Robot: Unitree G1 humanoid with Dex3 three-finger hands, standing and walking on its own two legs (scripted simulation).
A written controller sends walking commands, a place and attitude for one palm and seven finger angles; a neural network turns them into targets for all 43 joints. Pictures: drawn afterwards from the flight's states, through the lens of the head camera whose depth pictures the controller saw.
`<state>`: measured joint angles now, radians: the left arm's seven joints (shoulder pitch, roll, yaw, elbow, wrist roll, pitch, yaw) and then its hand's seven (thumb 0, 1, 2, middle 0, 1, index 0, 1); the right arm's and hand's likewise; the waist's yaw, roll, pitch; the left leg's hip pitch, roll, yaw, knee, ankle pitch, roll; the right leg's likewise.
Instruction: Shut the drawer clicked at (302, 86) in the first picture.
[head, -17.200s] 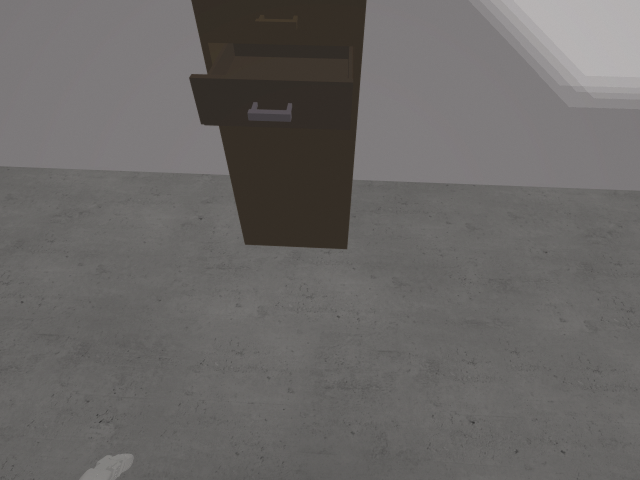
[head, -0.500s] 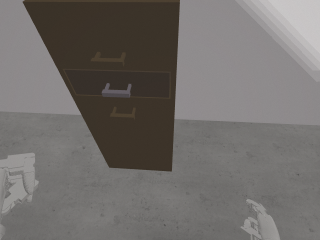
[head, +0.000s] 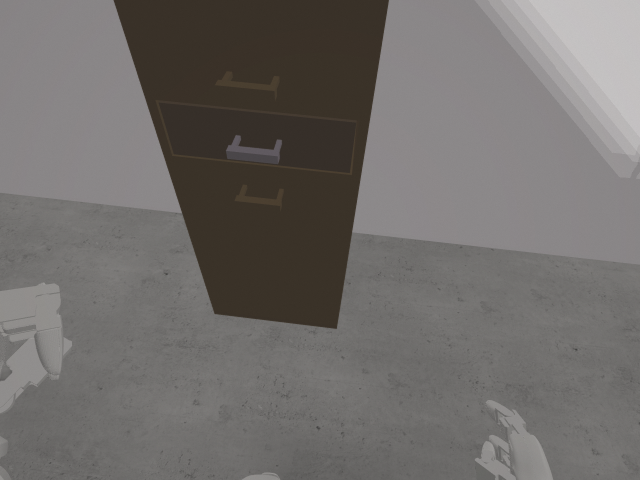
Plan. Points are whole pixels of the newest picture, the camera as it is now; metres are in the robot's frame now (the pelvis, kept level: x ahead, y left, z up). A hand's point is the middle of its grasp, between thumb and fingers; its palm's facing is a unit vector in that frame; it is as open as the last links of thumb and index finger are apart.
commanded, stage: step back with the hand held close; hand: left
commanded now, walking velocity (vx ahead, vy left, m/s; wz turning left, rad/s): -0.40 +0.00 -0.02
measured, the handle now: (255, 148) +0.70 +0.18 +0.00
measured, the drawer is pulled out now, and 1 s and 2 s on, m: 0.00 0.00 0.00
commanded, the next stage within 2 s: stop stepping back and stand still in 0.68 s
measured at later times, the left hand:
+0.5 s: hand (29, 455) +0.11 +0.21 +0.19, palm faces +0.27 -0.82 -0.50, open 3.3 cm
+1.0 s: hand out of the picture +0.01 +0.28 +0.19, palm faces +0.28 -0.86 -0.43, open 3.3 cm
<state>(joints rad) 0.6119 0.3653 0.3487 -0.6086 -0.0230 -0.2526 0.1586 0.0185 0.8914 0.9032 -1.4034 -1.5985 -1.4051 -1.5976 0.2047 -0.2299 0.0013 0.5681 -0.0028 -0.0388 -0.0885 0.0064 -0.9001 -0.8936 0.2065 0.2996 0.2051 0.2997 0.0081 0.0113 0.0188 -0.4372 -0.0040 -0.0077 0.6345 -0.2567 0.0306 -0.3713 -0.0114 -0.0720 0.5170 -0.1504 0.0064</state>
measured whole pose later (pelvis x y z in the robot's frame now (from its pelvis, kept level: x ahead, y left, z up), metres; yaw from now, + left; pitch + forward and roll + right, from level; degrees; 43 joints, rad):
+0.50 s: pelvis -0.08 -0.02 +0.00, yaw +0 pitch +1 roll -4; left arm 0.67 0.49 0.41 -0.66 -0.06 -0.32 0.10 0.02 0.89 0.90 -1.40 -1.60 -1.40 -1.60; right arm 0.16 -0.20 0.00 0.60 0.02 -0.06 -0.08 0.01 -0.90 -0.89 0.21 0.30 0.21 0.30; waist -0.02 0.02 0.00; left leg -0.50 0.06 -0.01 0.48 0.00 0.01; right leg -0.13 0.11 0.00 0.49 -0.37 -0.03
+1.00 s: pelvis -0.16 +0.06 -0.01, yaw -4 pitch -1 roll -6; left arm 0.71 0.48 0.42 -0.80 -0.07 -0.25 0.11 0.02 0.89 0.90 -1.41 -1.60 -1.41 -1.60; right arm 0.21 -0.15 0.02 0.63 -0.02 -0.09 -0.06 0.01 -0.90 -0.89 0.21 0.30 0.21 0.30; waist 0.03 -0.02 -0.03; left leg -0.57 0.01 0.00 0.80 -0.26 -0.04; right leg -0.17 0.04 -0.05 0.60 -0.42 -0.01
